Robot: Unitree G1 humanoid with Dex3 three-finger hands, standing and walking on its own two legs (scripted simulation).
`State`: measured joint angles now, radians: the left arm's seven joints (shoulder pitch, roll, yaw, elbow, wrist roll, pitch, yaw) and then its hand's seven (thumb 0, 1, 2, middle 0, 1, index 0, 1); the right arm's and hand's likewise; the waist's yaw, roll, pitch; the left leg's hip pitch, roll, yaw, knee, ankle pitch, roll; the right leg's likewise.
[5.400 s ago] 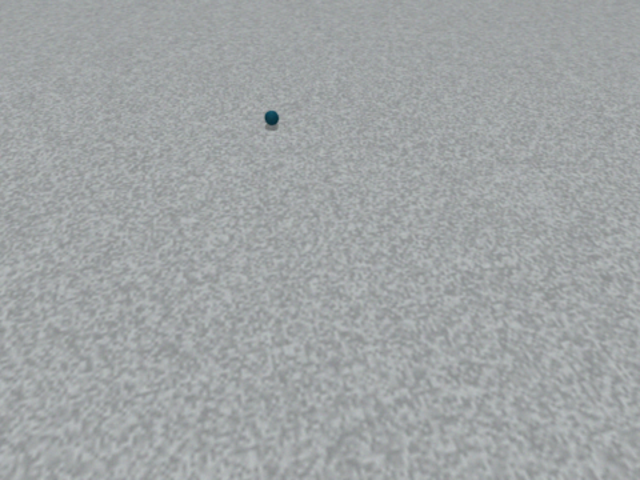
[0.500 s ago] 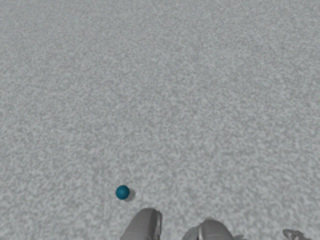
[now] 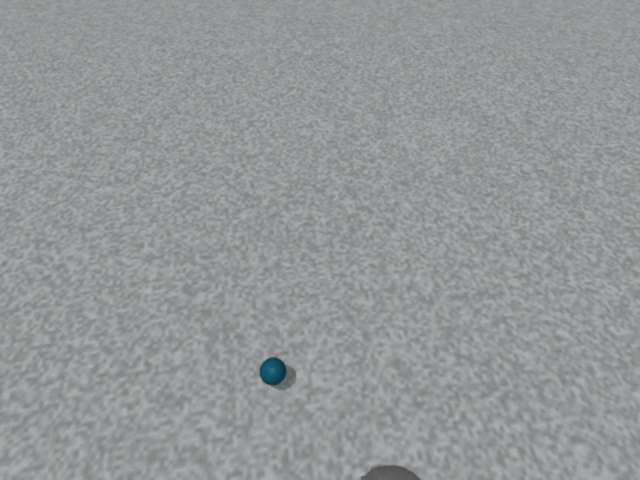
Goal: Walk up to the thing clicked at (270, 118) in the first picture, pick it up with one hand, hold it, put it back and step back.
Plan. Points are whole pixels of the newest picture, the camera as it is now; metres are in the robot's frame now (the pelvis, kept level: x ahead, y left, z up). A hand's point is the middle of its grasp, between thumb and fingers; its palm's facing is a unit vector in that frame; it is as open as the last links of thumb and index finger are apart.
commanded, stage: walk up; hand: left
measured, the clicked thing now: (273, 371) +0.51 +0.14 -0.70
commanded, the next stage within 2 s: stand in 1.98 s
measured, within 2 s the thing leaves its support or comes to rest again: neither
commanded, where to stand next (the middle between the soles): +0.11 -0.06 m, yaw -2 degrees
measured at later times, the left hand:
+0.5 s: hand out of the picture +0.13 +0.24 -0.12, palm faces -0.13 -0.90 -0.42, open 7.4 cm
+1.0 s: hand out of the picture +0.16 +0.21 -0.13, palm faces -0.08 -0.94 -0.34, open 7.4 cm
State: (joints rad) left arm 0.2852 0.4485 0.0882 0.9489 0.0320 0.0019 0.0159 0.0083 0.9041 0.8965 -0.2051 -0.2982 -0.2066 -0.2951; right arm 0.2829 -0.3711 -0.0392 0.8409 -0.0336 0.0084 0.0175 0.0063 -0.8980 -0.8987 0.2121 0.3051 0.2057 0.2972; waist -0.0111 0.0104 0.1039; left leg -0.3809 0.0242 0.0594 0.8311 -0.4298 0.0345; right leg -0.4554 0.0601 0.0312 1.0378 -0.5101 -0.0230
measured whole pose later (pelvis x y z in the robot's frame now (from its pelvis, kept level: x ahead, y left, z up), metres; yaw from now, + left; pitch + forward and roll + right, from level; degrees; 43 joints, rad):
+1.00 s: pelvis +0.07 -0.04 +0.03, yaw -5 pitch -1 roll +1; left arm 0.11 0.34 0.02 1.09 0.00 -0.01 -0.01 0.01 0.90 0.90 -0.21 -0.30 -0.21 -0.30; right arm 0.12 -0.38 0.00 1.08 0.01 -0.04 -0.01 0.01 -0.90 -0.90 0.21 0.30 0.20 0.30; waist 0.01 0.01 0.09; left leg -0.27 0.01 -0.03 0.55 -0.27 -0.03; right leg -0.21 -0.02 -0.04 0.58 -0.35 -0.01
